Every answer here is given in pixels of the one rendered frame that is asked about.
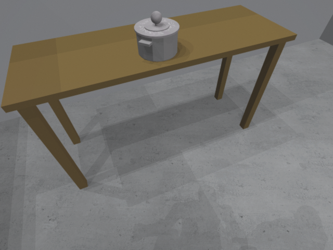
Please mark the knob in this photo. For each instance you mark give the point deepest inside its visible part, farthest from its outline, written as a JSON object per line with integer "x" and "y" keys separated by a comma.
{"x": 156, "y": 17}

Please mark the table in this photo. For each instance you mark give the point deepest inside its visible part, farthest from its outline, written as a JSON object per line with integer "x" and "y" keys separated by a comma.
{"x": 48, "y": 70}

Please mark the lid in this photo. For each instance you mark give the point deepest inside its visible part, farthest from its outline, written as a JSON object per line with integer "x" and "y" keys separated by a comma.
{"x": 146, "y": 28}

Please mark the pot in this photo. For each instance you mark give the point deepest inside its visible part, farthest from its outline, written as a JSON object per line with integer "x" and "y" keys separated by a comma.
{"x": 161, "y": 49}

